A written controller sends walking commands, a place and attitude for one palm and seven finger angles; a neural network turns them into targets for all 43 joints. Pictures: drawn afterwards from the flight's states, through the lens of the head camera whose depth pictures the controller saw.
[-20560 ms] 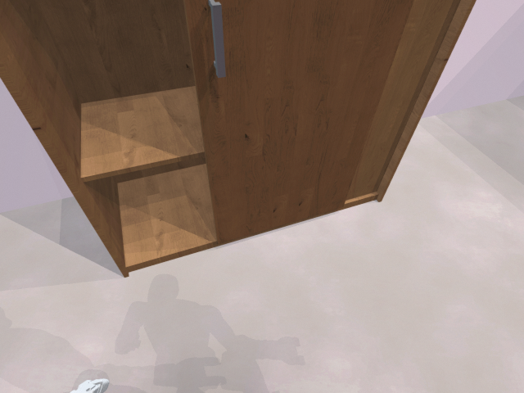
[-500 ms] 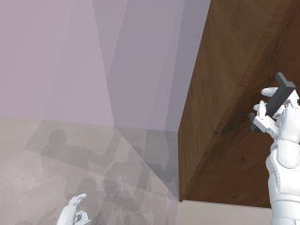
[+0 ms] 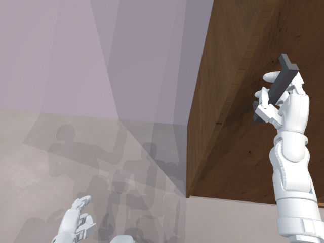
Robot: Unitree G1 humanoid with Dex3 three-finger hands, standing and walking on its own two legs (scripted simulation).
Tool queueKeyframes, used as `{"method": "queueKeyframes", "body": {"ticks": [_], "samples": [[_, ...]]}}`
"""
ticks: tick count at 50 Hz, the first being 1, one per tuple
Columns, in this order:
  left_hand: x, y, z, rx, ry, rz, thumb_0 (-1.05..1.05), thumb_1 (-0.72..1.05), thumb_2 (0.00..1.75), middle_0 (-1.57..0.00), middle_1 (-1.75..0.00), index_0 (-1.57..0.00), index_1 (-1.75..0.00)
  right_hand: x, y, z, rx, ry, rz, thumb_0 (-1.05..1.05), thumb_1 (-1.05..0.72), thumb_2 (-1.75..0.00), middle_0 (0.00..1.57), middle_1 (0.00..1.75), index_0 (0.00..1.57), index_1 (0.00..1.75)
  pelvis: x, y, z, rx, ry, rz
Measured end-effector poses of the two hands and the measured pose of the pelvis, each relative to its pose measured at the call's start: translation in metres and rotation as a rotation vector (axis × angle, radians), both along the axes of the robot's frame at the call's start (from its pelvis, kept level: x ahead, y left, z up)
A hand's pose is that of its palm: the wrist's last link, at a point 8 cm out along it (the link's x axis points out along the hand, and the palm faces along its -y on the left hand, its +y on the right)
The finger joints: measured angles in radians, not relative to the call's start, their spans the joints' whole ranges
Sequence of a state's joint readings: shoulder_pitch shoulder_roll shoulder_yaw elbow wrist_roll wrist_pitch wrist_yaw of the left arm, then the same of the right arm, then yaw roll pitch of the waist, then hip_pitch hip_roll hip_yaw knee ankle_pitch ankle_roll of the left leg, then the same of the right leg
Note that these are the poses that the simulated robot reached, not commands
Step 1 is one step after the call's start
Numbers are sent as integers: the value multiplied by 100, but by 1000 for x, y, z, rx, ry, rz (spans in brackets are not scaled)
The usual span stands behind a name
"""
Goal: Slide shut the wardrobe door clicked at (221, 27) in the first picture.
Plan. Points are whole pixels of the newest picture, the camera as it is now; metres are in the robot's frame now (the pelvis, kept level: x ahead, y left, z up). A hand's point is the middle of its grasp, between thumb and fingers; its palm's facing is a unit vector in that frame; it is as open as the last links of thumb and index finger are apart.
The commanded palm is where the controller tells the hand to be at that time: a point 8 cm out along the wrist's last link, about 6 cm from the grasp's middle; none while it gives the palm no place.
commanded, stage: stop walking and hold the door there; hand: right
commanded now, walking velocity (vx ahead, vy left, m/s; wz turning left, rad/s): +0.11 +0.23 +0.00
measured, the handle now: (270, 90) +0.42 -0.22 +0.17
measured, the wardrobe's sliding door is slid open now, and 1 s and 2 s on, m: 0.00 0.00 0.00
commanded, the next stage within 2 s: loosen the grip on the handle in 1.00 s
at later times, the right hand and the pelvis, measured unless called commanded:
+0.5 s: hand (261, 105) +0.38 -0.19 +0.16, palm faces +0.29 +0.95 -0.14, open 5.7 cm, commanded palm +0.35 -0.23 +0.15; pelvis +0.01 +0.01 +0.01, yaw +2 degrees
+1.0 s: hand (261, 105) +0.38 -0.19 +0.16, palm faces +0.35 +0.91 -0.21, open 5.8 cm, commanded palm +0.34 -0.24 +0.15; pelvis +0.03 +0.04 +0.01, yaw +2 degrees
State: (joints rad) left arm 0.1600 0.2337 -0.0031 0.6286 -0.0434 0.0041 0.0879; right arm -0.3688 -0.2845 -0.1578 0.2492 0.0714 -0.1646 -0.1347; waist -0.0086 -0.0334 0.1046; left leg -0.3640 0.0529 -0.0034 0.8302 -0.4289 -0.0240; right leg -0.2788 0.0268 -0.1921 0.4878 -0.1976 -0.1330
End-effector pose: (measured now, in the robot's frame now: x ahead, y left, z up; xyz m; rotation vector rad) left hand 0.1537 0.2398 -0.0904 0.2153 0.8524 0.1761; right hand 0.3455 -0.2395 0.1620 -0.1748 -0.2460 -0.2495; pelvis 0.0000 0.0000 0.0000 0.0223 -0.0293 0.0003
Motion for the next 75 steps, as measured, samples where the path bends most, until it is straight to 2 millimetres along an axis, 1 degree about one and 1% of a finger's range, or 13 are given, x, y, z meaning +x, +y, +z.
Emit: {"method": "queueKeyframes", "body": {"ticks": [6, 11, 15, 20, 33, 41, 55, 57, 59, 61, 64, 69, 75], "samples": [[-28, -38, -7, -51, 70, -44, 1, 90, 90, -20, -30, -21, -30, -1, 2, 0, 56, 15, 11, -4, -74, -80, 46, 140, 32, 139, -2, -6, 7, 0, -10, 19], [-38, -45, -8, -58, 88, -55, 1, 90, 90, -20, -30, -21, -30, -1, 2, 2, 48, 32, 13, -4, -75, -79, 46, 140, 33, 139, 0, -7, 10, 0, -9, 32], [-35, -35, -6, -40, 70, -49, 1, 90, 90, -21, -30, -21, -30, -1, 1, 2, 26, 36, 10, -4, -74, -78, 46, 140, 33, 140, 1, -6, 9, -7, -7, 35], [-24, -12, -1, -6, 24, -22, 1, 90, 90, -21, -30, -21, -30, -2, 2, 3, 14, 45, -9, -5, -74, -78, 46, 140, 32, 140, 3, -1, 8, -12, -8, 37], [4, 36, 13, 39, -28, 24, 1, 90, 90, -20, -30, -21, -30, -2, 5, 2, -13, 41, -61, -6, -72, -82, 46, 140, 31, 140, 20, 25, 9, -4, 16, 36], [8, 48, 10, 21, -18, 48, 1, 90, 90, -20, -30, -21, -30, -3, 4, 3, -45, 44, -86, -8, -69, -83, 46, 140, 33, 140, 28, 38, 9, -5, 20, 39], [-1, 56, 3, 7, 25, 66, 1, 90, 90, -20, -30, -21, -30, -3, 4, 4, -64, 52, -106, -9, -68, -83, 46, 140, 34, 140, 30, 46, 9, -8, 18, 43], [-4, 56, 5, 12, 25, 34, 1, 90, 90, -20, -30, -21, -30, 4, -1, 8, -115, 72, -84, -10, -62, -81, 46, 140, 35, 140, 24, 49, 9, -13, 24, 43], [-5, 57, 8, 12, 4, -3, 1, 90, 90, -20, -30, -21, -30, 9, -7, 10, -42, 92, -72, -11, -58, -80, 50, 143, 37, 140, 17, 51, 8, -23, 42, 8], [-5, 59, 9, 12, -29, -31, 1, 90, 90, -20, -30, -21, -30, 4, -7, 11, 20, 91, -74, -9, -53, -77, 52, 144, 39, 140, 12, 52, 6, -30, 43, -7], [-6, 62, 9, 7, -69, -54, 1, 90, 90, -20, -30, -21, -30, -7, -3, 13, 12, 85, -106, -6, -42, -70, 52, 144, 38, 138, 3, 53, 4, -27, 38, -17], [-16, 67, 8, 10, -81, -51, 1, 90, 90, -20, -30, -21, -30, -9, 2, 11, -11, 79, -145, -2, -7, -51, 47, 141, 29, 132, -6, 57, 0, -25, 38, -25], [-34, 70, 2, 26, -29, -34, 1, 90, 90, -20, -30, -21, -30, -7, 0, 8, -51, 50, -120, -1, 31, -31, 42, 135, 28, 129, -8, 60, -3, -15, 45, -20]]}}
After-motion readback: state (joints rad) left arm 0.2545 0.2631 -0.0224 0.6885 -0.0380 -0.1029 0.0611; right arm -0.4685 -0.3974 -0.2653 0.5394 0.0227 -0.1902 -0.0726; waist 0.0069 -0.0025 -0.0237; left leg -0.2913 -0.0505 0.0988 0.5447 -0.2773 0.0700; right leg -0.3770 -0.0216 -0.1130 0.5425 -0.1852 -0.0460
